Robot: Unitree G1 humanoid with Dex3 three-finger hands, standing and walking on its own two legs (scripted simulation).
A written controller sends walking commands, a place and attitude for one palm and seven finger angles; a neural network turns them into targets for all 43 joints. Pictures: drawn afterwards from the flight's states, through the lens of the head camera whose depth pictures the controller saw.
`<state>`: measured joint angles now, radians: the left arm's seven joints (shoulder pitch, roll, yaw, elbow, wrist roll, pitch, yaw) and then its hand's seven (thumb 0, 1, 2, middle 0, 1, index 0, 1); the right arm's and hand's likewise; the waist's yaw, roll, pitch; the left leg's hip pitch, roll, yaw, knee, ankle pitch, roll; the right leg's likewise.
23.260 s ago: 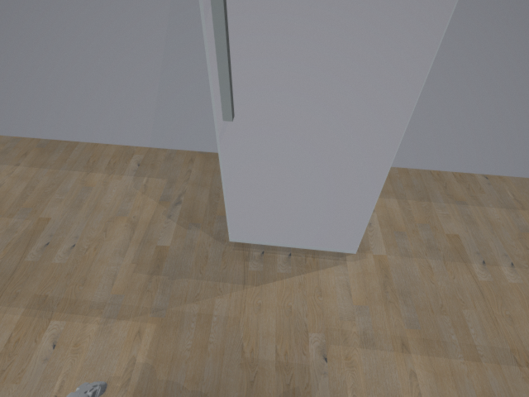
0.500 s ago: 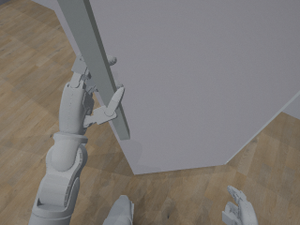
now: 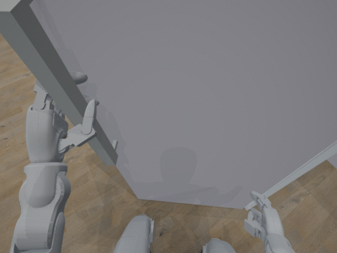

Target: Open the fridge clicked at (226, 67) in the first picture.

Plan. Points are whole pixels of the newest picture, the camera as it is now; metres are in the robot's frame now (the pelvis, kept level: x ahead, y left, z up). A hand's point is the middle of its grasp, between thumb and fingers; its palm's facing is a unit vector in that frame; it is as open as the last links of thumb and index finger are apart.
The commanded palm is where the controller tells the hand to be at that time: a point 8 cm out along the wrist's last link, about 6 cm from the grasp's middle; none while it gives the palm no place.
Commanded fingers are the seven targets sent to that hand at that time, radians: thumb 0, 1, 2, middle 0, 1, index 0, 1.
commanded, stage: stop walking and hold the door back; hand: left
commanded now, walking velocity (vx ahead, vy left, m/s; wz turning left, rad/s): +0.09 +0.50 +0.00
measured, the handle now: (86, 107) +0.34 +0.16 +0.18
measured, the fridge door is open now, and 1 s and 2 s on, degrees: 53 54 54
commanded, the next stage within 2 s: loosen the grip on the handle in 1.18 s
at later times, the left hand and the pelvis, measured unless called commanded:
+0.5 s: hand (87, 131) +0.28 +0.14 +0.20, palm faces +0.31 -0.94 -0.12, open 6.3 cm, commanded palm +0.26 +0.17 +0.18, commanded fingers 0.00 0.90 0.90 -0.45 -1.40 -0.45 -1.40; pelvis -0.05 -0.07 +0.02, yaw +12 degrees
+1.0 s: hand (89, 121) +0.30 +0.14 +0.20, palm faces +0.27 -0.95 -0.13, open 6.2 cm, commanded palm +0.26 +0.18 +0.18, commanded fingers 0.00 0.90 0.90 -0.45 -1.40 -0.45 -1.40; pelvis -0.08 -0.06 +0.01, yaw +10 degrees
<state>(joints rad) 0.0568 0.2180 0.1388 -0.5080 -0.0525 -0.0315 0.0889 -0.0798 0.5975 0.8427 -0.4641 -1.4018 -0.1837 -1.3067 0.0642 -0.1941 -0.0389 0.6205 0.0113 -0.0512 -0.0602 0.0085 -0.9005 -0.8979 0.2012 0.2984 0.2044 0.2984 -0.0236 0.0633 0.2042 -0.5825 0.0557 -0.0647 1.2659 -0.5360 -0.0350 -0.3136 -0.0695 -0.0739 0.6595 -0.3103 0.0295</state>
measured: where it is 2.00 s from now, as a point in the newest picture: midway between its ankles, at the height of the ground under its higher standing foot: outside the picture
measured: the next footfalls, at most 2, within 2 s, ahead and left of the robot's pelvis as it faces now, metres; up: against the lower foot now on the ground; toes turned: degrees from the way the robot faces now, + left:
left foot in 0.18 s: -0.02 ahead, +0.06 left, +0.00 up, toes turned +15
right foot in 0.52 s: +0.00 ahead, -0.17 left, +0.00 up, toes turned +7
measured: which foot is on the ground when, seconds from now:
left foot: up 0.00-0.16, down 0.18-1.00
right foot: down 0.00-0.22, up 0.24-0.50, down 0.52-1.00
